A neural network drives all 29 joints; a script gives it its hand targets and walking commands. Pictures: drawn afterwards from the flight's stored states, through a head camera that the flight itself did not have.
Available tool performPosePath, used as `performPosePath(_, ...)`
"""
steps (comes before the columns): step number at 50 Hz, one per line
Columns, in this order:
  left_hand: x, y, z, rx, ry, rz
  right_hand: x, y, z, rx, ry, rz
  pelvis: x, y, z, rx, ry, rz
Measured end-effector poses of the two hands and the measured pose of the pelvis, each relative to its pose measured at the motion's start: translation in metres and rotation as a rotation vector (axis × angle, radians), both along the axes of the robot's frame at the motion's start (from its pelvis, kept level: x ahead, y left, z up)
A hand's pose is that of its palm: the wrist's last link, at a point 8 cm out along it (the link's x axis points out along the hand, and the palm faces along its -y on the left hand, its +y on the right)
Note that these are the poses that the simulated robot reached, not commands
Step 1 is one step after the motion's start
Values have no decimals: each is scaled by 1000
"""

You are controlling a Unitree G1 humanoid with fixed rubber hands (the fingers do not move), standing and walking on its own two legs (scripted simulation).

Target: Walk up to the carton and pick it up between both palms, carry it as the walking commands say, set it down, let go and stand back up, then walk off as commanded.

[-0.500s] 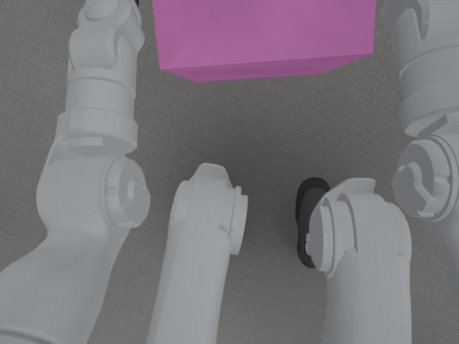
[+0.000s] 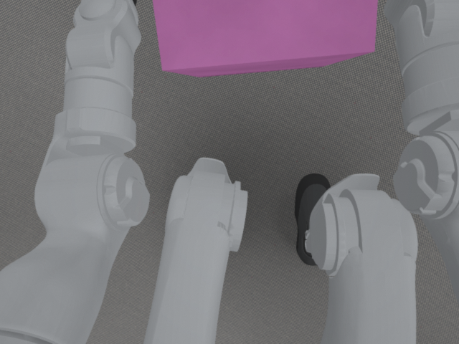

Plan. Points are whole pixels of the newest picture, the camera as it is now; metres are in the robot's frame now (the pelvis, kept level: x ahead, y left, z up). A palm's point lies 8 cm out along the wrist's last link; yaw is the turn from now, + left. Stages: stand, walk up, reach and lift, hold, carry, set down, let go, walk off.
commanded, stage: set down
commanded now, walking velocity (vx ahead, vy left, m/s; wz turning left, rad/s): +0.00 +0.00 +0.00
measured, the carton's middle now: out of the picture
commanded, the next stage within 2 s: none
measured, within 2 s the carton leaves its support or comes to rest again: neither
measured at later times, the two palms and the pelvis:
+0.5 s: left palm out of the picture +0.53 +0.20 -0.17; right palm out of the picture +0.57 -0.13 -0.17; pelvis +0.00 +0.00 +0.00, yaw +0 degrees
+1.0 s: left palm out of the picture +0.54 +0.23 -0.18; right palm out of the picture +0.58 -0.16 -0.18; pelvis +0.00 +0.00 +0.00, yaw +1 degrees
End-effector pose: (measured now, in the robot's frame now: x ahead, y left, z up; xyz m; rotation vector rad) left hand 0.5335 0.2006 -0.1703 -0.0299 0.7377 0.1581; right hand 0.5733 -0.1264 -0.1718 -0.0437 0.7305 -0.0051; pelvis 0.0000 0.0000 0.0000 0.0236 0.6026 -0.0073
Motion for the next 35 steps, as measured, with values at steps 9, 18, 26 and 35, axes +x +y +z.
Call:
performPosePath(9, -1, 0, -1, -7, -4, -1, 0, -1, -1, 4, -1, 4, -1, 0, -1, 1, -12, 0)
performPosePath(18, -1, 1, -2, -7, -10, -3, 0, -1, -1, 2, -5, 12, -2, 0, -2, -1, -20, 1)
performPosePath(26, -1, 2, -2, 13, -17, -12, 1, -2, -2, -10, -13, 22, -5, 0, -1, -2, -35, 2)
performPosePath(35, 5, 12, -1, 60, 1, 16, 4, -17, -4, -54, 6, -19, -3, 2, 0, -7, -20, 5)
